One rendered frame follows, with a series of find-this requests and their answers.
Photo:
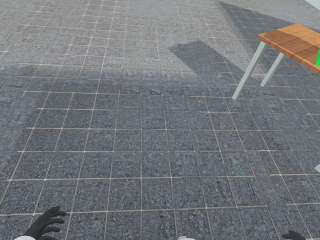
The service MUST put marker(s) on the robot right hand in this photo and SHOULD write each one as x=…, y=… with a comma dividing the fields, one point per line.
x=293, y=235

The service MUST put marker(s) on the robot left hand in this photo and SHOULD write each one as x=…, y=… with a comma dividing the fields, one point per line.
x=38, y=228

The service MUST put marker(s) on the table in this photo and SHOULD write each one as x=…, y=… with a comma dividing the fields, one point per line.
x=295, y=41

